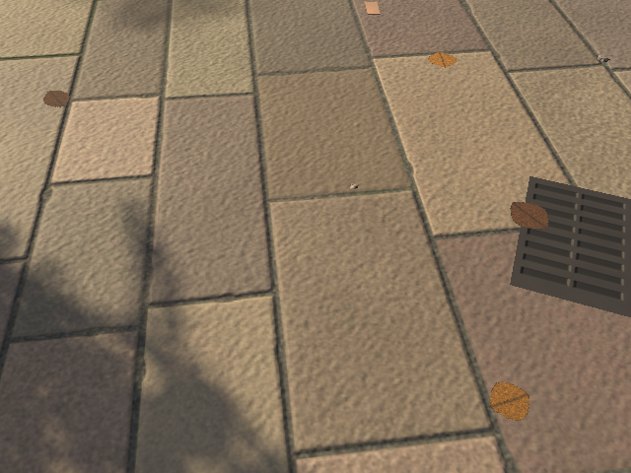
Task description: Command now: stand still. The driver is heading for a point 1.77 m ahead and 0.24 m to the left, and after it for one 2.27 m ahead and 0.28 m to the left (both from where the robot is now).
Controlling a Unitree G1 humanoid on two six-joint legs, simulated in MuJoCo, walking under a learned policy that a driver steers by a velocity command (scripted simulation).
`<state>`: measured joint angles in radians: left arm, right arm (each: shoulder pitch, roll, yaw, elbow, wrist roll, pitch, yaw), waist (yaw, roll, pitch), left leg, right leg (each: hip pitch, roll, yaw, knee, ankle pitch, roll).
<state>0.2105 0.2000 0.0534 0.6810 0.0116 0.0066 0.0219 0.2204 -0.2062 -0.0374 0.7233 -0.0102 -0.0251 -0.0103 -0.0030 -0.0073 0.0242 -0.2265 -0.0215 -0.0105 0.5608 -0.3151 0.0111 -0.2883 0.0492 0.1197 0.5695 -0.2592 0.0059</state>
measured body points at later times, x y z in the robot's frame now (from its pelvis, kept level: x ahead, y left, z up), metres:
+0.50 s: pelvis +0.00 +0.01 +0.00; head +0.01 +0.02 +0.45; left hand +0.13 +0.26 -0.11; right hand +0.12 -0.23 -0.11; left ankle -0.01 +0.11 -0.73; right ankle +0.03 -0.12 -0.73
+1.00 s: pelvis +0.06 -0.01 +0.01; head +0.06 -0.03 +0.46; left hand +0.18 +0.25 -0.10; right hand +0.08 -0.29 -0.13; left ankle -0.01 +0.11 -0.73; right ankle +0.08 -0.13 -0.72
